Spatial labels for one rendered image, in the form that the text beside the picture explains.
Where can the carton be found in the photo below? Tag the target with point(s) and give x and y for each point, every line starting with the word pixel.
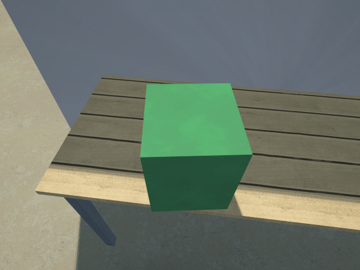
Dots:
pixel 194 148

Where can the table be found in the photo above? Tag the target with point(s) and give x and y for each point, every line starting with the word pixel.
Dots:
pixel 304 171

